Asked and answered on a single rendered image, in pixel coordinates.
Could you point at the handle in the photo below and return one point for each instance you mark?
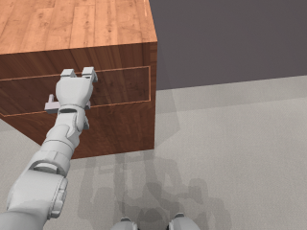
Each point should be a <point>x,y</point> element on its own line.
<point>53,107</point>

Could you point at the left robot hand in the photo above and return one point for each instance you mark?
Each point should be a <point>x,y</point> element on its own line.
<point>73,90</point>

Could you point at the robot left forearm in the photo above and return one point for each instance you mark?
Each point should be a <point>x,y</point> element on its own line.
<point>57,149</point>

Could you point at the drawer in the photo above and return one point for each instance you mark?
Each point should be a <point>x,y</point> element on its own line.
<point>114,86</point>

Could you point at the right robot shin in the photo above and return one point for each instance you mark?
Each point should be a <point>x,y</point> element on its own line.
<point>179,215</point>

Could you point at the cabinet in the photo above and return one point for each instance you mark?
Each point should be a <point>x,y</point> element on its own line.
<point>45,37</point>

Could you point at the left robot upper arm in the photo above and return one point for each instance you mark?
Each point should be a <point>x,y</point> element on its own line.
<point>38,197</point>

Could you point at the robot left thigh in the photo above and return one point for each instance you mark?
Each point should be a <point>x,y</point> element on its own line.
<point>124,225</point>

